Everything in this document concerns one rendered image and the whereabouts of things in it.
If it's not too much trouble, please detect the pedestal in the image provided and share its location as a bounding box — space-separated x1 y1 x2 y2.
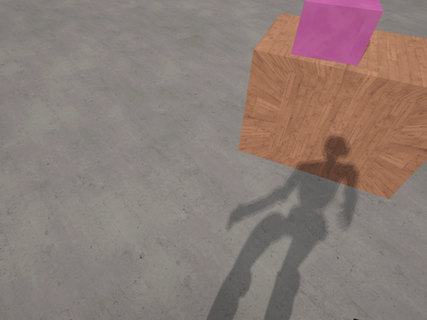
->
238 13 427 199

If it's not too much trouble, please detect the carton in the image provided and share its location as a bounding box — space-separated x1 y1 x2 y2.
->
291 0 383 66

